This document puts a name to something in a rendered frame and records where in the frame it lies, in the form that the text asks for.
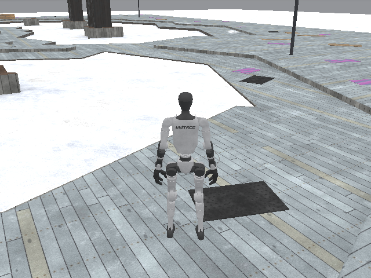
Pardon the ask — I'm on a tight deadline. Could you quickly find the robot left upper arm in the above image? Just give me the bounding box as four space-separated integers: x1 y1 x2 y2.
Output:
159 117 173 150

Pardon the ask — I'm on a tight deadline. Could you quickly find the robot right hand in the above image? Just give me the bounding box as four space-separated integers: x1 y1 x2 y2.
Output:
205 169 218 185

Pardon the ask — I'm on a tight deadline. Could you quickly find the right robot shin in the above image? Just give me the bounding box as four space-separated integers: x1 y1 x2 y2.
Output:
195 193 204 232

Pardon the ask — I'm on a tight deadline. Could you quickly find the right robot forearm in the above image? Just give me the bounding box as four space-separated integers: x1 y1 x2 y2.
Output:
206 141 217 170

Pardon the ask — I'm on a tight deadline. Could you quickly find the left robot forearm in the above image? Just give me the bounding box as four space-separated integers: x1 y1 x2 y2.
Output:
155 141 166 170

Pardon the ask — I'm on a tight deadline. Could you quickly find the robot right upper arm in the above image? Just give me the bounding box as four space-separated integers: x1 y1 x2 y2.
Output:
198 117 212 149

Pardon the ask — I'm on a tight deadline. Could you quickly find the robot right thigh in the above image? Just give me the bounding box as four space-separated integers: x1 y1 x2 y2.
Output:
194 162 205 203

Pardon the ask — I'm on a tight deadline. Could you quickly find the robot left hand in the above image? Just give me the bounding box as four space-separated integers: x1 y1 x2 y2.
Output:
153 169 167 185

